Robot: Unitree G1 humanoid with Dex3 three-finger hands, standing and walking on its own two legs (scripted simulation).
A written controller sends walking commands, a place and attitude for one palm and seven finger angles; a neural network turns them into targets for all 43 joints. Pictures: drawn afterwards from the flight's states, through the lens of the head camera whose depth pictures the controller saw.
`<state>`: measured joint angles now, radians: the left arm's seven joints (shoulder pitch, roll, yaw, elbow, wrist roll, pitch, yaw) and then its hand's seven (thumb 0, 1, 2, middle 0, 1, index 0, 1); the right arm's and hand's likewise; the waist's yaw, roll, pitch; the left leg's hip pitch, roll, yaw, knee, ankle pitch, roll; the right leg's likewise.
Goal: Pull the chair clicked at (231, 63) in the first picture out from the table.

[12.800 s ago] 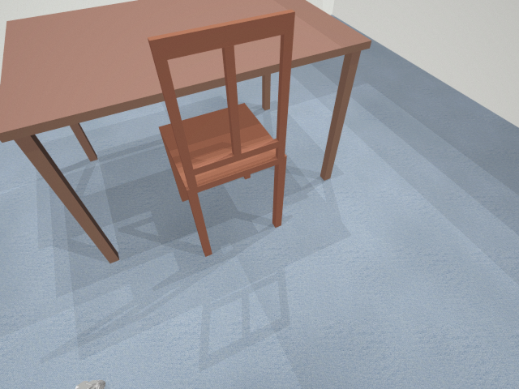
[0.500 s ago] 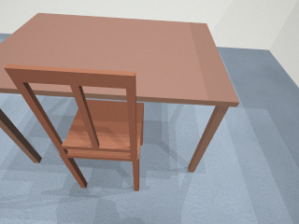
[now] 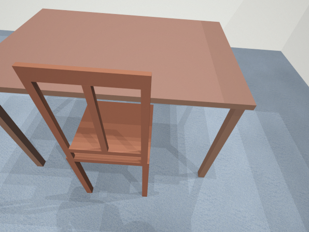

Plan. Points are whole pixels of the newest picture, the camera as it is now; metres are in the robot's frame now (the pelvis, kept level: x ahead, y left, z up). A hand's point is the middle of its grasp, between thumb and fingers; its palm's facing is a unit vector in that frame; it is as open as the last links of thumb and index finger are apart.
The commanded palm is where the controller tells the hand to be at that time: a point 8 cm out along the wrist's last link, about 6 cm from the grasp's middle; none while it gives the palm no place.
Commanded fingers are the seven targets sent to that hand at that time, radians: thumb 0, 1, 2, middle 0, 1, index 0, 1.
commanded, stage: come to a stop and stand still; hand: left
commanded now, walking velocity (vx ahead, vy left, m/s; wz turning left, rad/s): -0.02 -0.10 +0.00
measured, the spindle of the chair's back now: (97, 123) +0.46 +0.24 -0.05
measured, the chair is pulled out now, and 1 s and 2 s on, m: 0.00 0.00 0.00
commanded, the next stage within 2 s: look again from close up in 1.10 s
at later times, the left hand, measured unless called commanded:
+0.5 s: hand out of the picture +0.00 +0.15 -0.17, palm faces +0.02 -0.98 -0.19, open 7.3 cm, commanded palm none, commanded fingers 0.00 0.90 0.90 -0.20 -0.30 -0.20 -0.30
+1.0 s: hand out of the picture +0.02 +0.14 -0.16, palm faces +0.00 -0.98 -0.22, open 7.3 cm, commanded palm none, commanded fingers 0.00 0.90 0.90 -0.20 -0.30 -0.20 -0.30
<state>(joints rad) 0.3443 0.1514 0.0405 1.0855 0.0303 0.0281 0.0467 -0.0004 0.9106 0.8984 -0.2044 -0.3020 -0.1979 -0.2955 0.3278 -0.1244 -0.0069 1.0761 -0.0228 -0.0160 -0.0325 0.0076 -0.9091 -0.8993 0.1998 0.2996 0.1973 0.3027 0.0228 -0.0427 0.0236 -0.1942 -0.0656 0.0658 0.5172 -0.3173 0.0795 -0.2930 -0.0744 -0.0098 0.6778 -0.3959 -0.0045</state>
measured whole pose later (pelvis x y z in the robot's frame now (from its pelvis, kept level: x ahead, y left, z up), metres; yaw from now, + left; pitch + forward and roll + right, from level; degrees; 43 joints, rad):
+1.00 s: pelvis +0.02 -0.03 +0.01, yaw +0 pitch -1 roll +1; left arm 0.27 0.15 -0.02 1.10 0.01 -0.02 0.04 0.00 0.92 0.90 -0.20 -0.30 -0.20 -0.30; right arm 0.28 -0.16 0.02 1.13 -0.01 -0.03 -0.03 0.01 -0.91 -0.90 0.20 0.30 0.20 0.30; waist 0.00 0.02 0.03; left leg -0.12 -0.02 0.05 0.43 -0.29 0.02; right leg -0.20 0.01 -0.02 0.48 -0.26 -0.03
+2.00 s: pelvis +0.01 -0.04 +0.01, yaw -1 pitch -1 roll +1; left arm 0.30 0.13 -0.02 1.12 0.01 -0.02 0.04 0.00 0.91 0.90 -0.20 -0.30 -0.20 -0.30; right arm 0.31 -0.13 0.02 1.15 -0.01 -0.03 -0.03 0.01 -0.91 -0.90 0.20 0.30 0.20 0.30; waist 0.01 0.01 0.03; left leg -0.12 -0.01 0.05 0.41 -0.27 0.01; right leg -0.19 0.02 -0.02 0.45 -0.24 -0.04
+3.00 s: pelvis +0.04 -0.03 +0.01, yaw -1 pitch -1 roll +1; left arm 0.24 0.16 0.00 1.09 0.01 -0.02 0.05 0.00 0.95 0.90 -0.21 -0.30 -0.20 -0.30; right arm 0.29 -0.13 0.01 1.16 -0.01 -0.03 -0.04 0.01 -0.91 -0.90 0.20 0.30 0.20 0.30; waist 0.00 0.01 0.04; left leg -0.07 -0.02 0.07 0.37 -0.29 0.03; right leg -0.18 0.03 -0.04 0.45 -0.26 -0.05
